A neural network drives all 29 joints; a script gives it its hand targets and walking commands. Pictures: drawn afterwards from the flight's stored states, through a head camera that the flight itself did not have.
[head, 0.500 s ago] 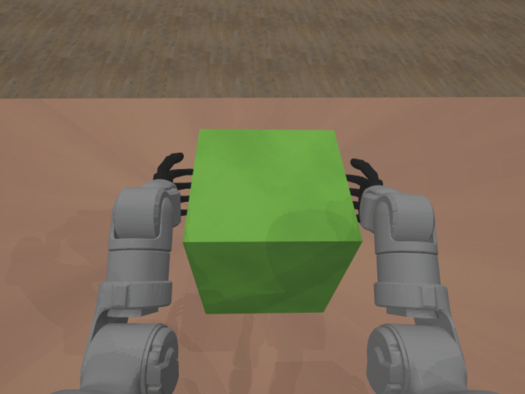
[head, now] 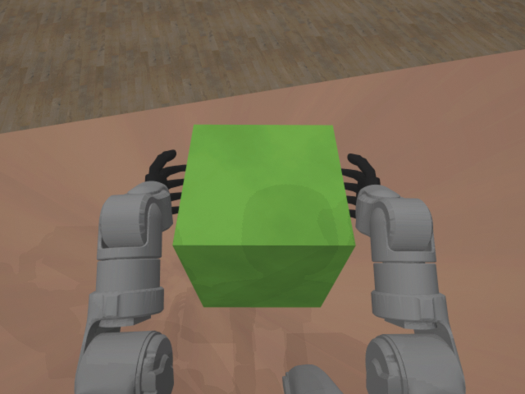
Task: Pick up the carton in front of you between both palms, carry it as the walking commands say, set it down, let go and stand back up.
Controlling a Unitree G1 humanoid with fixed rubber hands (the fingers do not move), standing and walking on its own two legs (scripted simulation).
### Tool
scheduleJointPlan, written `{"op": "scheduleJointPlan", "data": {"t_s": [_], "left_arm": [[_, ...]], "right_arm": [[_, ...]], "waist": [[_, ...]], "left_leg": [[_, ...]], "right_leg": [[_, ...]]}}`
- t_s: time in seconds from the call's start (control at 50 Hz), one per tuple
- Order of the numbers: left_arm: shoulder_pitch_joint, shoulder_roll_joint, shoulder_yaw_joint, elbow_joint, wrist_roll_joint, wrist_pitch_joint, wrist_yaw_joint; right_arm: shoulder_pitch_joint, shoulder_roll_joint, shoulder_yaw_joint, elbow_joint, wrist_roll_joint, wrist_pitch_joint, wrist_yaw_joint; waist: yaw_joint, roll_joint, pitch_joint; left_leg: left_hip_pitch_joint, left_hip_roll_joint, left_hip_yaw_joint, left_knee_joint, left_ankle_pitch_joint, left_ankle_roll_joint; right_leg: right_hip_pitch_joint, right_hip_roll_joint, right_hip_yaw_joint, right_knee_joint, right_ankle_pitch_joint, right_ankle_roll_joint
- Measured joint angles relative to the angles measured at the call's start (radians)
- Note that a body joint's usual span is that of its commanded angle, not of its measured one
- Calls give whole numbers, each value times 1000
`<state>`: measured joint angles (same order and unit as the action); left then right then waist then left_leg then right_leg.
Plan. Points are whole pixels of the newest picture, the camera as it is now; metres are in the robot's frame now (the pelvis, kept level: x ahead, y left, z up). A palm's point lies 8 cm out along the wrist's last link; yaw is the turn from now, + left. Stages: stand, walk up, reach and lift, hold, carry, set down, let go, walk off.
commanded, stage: carry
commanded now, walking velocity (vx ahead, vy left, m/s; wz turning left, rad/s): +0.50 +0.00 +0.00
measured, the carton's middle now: (262, 223) +0.37 -0.03 +0.01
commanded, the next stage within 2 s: none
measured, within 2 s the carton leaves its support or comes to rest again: neither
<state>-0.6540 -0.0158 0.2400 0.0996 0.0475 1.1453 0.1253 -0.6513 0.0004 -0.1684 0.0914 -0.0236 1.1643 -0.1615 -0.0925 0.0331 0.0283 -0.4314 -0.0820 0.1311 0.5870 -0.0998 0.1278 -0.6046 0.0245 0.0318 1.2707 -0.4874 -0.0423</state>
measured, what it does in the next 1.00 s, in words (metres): goes down: right foot 0.04 m lower, then left foot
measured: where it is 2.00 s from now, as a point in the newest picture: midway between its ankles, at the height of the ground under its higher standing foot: (254, 347)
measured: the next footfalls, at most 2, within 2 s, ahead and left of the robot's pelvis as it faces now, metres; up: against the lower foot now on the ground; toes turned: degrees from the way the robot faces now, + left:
right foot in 0.26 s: +0.35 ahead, -0.10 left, -0.04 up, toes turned -3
left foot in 0.62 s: +0.38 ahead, +0.08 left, -0.05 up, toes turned +4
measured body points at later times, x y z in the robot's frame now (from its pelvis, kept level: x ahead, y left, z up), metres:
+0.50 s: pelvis +0.26 -0.04 -0.04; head +0.33 -0.04 +0.40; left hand +0.63 +0.14 +0.03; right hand +0.66 -0.16 +0.03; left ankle +0.29 +0.11 -0.73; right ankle +0.31 -0.10 -0.77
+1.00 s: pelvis +0.34 +0.01 -0.04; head +0.36 +0.00 +0.41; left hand +0.71 +0.15 +0.07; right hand +0.71 -0.15 +0.07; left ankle +0.34 +0.08 -0.77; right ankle +0.31 -0.10 -0.77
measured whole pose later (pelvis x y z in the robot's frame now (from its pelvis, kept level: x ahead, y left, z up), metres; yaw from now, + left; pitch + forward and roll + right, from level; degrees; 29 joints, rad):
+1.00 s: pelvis +0.34 +0.01 -0.04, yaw +0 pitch +4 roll +0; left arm -0.71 0.00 0.22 0.18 0.06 1.21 0.13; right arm -0.69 -0.02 -0.19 0.17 -0.04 1.21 -0.14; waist -0.01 0.02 -0.04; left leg -0.39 -0.03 0.08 0.61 -0.10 0.07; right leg -0.36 0.01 -0.05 0.66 -0.22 -0.05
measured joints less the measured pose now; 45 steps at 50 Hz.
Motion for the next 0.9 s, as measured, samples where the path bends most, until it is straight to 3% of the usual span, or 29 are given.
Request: {"op": "scheduleJointPlan", "data": {"t_s": [0.12,0.2,0.26,0.3,0.36,0.38,0.5,0.58,0.64,0.68,0.74,0.8,0.9], "left_arm": [[29,-24,13,-58,45,25,-4],[26,-12,19,-84,46,34,-5],[-4,-10,16,-55,53,38,-5],[-30,-21,8,-7,70,22,-4],[-40,-16,-5,55,71,16,-2],[-29,-11,-7,67,64,18,-2],[17,0,-12,-5,2,24,15],[8,-9,-2,-53,-13,11,22],[-4,-4,-6,-66,-20,8,22],[-9,11,-15,-53,-24,8,18],[3,23,-26,-16,-20,17,9],[-14,31,-42,12,-13,40,7],[-49,24,-38,35,3,54,6]], "right_arm": [[-28,-9,-3,46,41,-15,-6],[-68,-7,0,70,41,-23,-4],[-81,-17,-5,86,31,-20,7],[-97,-38,-17,115,24,-24,24],[-98,-38,-32,163,10,-27,35],[-91,-32,-30,171,2,-21,35],[-45,-3,-20,68,-22,7,29],[-17,15,-39,-24,-24,1,23],[-4,26,-48,-63,-28,-4,21],[-1,36,-49,-58,-37,-10,21],[2,37,-40,-17,-48,0,22],[1,20,-31,5,-35,17,23],[-22,-12,-21,24,-12,30,23]], "waist": [[-29,-5,-2],[-18,-15,-15],[2,-45,-43],[38,-32,-59],[80,-44,-35],[89,-47,-25],[136,-37,51],[135,-20,54],[122,-24,33],[110,-61,27],[89,-50,-4],[85,-45,-25],[81,-15,-48]], "left_leg": [[108,22,-18,17,-128,-20],[191,25,-29,46,-227,-41],[213,14,-20,199,-315,-59],[142,19,-54,419,-389,-91],[-7,18,-129,622,-478,-101],[-41,31,-138,604,-460,-103],[-129,84,-155,287,-301,-103],[-98,84,-132,148,-152,-92],[-20,78,-114,8,75,-93],[-6,58,-96,29,48,-99],[3,61,-87,48,2,-76],[12,58,-69,50,9,-69],[26,57,-58,39,3,-64]], "right_leg": [[-105,-50,0,-315,258,-6],[-54,-28,-54,-592,507,-10],[77,-10,-121,-827,774,-34],[100,3,-134,-780,646,-97],[93,5,-133,-685,485,-95],[101,0,-138,-683,499,-70],[149,0,-135,-677,422,-94],[160,5,-143,-641,374,-81],[161,8,-148,-578,313,-69],[169,-14,-127,-543,280,-54],[194,0,-99,-549,183,-27],[224,-10,-90,-606,323,-19],[235,-11,-83,-604,278,-18]]}}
